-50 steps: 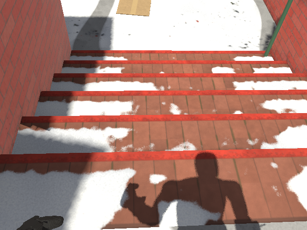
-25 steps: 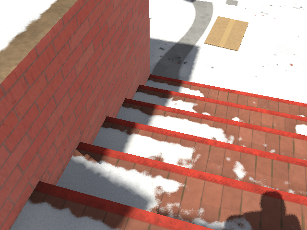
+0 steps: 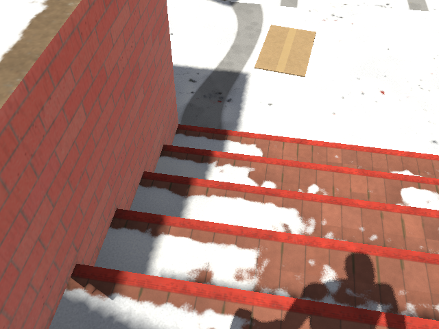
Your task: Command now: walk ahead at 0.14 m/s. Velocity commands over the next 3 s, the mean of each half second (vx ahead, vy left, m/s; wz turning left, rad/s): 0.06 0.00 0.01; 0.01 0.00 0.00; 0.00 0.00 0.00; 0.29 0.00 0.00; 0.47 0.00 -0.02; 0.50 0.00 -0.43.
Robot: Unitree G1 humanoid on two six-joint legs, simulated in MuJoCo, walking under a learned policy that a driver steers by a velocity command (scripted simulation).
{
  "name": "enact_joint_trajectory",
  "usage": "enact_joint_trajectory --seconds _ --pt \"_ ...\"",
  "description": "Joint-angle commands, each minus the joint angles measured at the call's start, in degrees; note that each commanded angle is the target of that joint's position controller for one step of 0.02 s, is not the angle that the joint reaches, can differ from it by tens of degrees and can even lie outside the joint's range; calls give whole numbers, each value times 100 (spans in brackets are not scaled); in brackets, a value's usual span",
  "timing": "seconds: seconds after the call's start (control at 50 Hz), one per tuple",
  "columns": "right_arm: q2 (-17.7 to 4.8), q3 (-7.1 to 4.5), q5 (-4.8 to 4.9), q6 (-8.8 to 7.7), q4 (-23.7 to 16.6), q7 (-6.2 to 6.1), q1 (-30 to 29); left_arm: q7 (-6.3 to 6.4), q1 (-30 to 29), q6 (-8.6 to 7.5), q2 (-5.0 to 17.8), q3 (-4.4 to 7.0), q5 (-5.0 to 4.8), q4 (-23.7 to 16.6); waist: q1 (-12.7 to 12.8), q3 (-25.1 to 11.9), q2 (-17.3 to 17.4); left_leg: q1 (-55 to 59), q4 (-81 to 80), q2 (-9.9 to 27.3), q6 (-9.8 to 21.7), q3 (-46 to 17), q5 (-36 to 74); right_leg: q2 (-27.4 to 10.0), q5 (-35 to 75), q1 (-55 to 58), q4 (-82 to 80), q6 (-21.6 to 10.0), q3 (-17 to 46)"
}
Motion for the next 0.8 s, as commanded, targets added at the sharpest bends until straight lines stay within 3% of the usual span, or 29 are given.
enact_joint_trajectory --seconds 0.02,0.04,0.06,0.08,0.1,0.12,0.16,0.2,0.28,0.4,0.8 --pt "-637 -77 99 23 -493 197 -748 26 1132 -102 555 178 -56 192 726 -471 190 -1053 416 1131 586 -570 2892 119 1051 2098 -353 -225 -146" --pt "-466 -21 222 67 -490 207 -567 75 784 -182 764 214 -210 21 540 -544 -65 -818 616 859 245 -524 2261 -61 2428 2186 -751 -483 22" --pt "-264 -2 290 90 -283 171 548 17 -37 -232 852 126 -449 -276 -226 -1029 -521 -444 704 556 -263 -374 974 -645 3146 2513 -1020 -1156 723" --pt "-487 -55 287 137 -124 76 934 -62 -276 -208 666 66 -434 -357 -327 -1073 -430 -229 739 474 -418 -268 170 -700 2674 2386 -920 -1381 766" --pt "-599 -87 239 192 -193 15 706 -147 -402 -175 637 60 -396 -287 -302 -762 -340 -187 477 448 -406 -220 46 -513 1381 1851 -1022 -1159 654" --pt "-722 -115 202 236 -261 -7 346 -167 -306 -128 711 125 -360 -235 -130 -500 -172 -152 425 452 -302 -208 33 -285 575 1554 -1098 -887 498" --pt "-653 -95 226 254 -270 20 143 -155 -187 -54 753 179 -327 -169 19 -375 -46 -284 225 459 -220 -237 -133 -122 116 1653 -1096 -711 365" --pt "-551 -81 220 238 -305 21 -30 -122 -140 -53 680 187 -303 -116 111 -436 30 -224 179 478 -181 -249 317 -48 492 1853 -990 -742 254" --pt "-621 -114 225 228 -336 -15 -161 -103 -214 -57 596 201 -331 -73 160 -567 42 -149 247 530 -221 -241 894 48 1224 2182 -792 -731 130" --pt "-598 -108 202 305 -221 -17 -134 -113 -340 -12 631 256 -327 15 180 -290 105 -321 106 553 -285 -224 468 149 839 2341 -878 -648 89" --pt "-548 -32 163 430 278 -30 -106 -73 -417 62 680 351 -306 457 176 -3 222 -289 -221 652 -319 -103 -20 349 407 2755 -1321 -642 87"
Next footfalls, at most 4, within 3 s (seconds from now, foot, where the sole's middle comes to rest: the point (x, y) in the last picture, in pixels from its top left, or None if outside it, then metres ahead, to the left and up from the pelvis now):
0.02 right None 0.14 -0.13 -0.78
2.34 left None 0.55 0.12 -0.95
2.98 right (278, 265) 0.86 -0.25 -1.13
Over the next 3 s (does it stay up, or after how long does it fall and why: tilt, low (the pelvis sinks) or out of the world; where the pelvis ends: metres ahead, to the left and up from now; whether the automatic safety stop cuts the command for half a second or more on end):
stays up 0.77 -0.11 -0.33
